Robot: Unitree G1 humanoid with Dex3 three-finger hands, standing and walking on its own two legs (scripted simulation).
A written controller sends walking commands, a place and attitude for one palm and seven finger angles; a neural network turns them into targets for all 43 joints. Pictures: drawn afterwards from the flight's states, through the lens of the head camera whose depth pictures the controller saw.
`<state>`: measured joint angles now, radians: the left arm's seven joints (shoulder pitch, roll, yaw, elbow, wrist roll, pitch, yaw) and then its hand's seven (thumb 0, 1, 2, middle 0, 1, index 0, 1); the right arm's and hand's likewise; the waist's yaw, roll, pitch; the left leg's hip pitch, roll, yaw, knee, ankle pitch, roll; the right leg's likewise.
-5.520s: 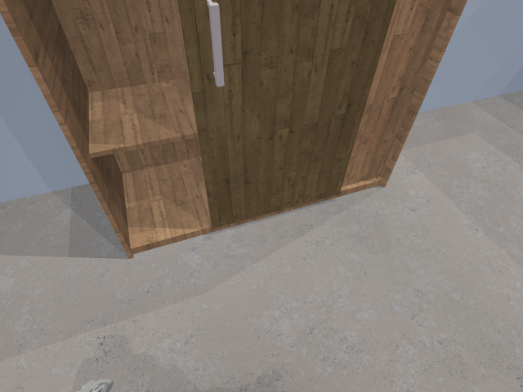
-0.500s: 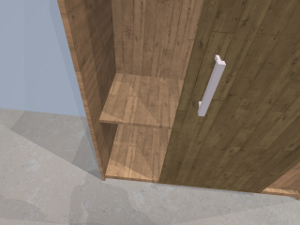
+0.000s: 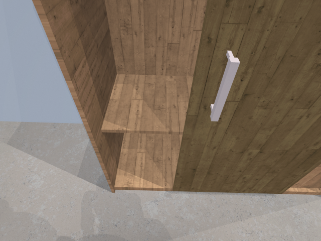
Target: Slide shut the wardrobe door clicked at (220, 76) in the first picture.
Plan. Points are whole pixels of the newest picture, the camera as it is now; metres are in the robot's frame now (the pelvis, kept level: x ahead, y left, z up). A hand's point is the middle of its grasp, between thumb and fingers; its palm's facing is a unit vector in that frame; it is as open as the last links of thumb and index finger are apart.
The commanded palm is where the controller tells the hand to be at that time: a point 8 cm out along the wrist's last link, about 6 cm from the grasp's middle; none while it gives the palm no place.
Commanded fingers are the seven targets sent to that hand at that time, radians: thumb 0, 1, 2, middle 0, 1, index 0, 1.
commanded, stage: come to a stop and stand still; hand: right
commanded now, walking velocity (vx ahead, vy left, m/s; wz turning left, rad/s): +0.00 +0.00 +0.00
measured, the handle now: (221, 88) +0.50 -0.14 +0.12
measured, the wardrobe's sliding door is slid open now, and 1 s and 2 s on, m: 0.37 0.37 0.37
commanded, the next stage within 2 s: look again from close up in 0.72 s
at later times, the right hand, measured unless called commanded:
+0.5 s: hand out of the picture +0.00 -0.20 -0.17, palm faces +0.04 +0.98 -0.20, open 7.4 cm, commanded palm none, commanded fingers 0.00 -0.90 -0.90 0.20 0.30 0.20 0.30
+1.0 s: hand out of the picture -0.02 -0.21 -0.18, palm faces +0.02 +0.98 -0.20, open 7.4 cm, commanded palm none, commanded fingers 0.00 -0.90 -0.90 0.20 0.30 0.20 0.30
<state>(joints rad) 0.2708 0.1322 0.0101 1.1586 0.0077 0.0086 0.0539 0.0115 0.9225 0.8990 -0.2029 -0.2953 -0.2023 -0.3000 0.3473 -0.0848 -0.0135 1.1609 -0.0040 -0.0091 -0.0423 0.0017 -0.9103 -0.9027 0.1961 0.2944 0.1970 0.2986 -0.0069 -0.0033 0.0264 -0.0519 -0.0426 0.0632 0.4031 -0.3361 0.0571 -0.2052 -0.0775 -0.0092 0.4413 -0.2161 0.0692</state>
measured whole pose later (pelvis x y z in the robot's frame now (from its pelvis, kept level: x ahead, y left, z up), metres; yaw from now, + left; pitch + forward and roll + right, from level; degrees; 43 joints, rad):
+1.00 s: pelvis -0.01 -0.05 -0.01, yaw +0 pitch -1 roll +1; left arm 0.26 0.18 0.00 1.06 0.01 -0.02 0.02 0.01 0.92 0.90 -0.20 -0.30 -0.20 -0.30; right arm 0.31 -0.13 0.01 1.10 -0.01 -0.03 -0.05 0.00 -0.91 -0.90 0.20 0.29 0.20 0.30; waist 0.01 -0.03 0.05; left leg -0.12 0.01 0.05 0.51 -0.37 0.00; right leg -0.29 -0.03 -0.02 0.58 -0.27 0.00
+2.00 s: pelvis +0.00 -0.05 +0.00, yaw +1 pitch +0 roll -1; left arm 0.21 0.17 -0.01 1.12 0.00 -0.02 0.02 0.00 0.91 0.90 -0.20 -0.30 -0.20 -0.30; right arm 0.29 -0.18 0.01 1.11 -0.01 -0.02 -0.03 0.00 -0.91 -0.90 0.20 0.29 0.20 0.30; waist -0.01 0.03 0.02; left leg -0.10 0.04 0.03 0.46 -0.35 -0.02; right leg -0.24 -0.01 -0.05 0.48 -0.23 -0.01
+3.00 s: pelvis -0.06 -0.04 -0.04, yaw +1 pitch +5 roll +2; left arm 0.30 0.20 -0.05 0.61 -0.04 -0.27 0.08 0.01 0.90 0.90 -0.21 -0.30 -0.21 -0.30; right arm 0.25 -0.34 -0.35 0.06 0.38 -0.19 0.36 0.00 -0.10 -0.56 0.26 0.81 0.26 0.82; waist 0.01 -0.04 -0.07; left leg -0.48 -0.01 0.06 0.82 -0.43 0.01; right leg -0.63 -0.06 0.00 0.84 -0.30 0.01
